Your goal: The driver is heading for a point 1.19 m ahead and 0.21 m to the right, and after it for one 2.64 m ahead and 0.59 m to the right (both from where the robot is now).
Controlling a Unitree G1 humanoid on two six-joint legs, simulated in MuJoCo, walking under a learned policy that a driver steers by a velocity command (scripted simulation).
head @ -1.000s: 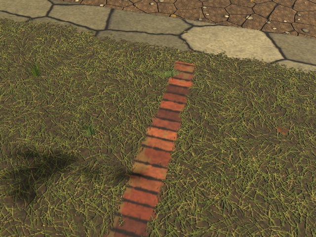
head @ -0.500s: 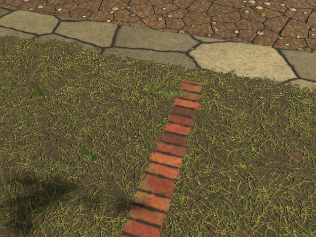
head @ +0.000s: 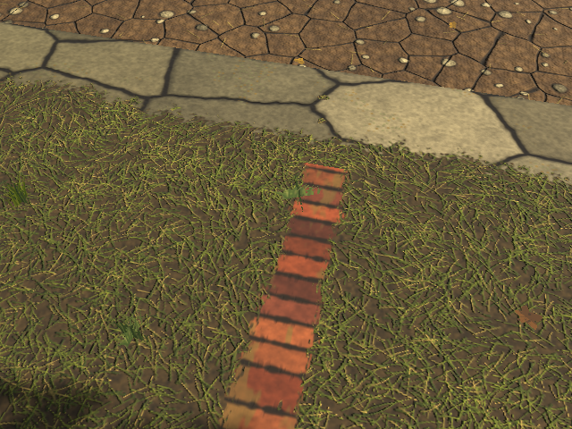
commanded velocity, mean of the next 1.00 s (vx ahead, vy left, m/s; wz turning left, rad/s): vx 0.24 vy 0.00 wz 0.00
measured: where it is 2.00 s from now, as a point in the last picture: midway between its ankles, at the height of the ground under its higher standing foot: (294, 277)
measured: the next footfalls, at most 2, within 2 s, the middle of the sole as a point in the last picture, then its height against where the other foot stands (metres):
right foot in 0.08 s outside the picture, level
right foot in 1.06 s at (346, 408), level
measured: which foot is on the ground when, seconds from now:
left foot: down 0.00-1.00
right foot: up 0.00-0.06, down 0.08-0.60, up 0.62-1.00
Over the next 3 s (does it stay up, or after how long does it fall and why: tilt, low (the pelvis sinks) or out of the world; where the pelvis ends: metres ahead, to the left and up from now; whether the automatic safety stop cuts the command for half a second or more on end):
stays up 1.11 -0.04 0.00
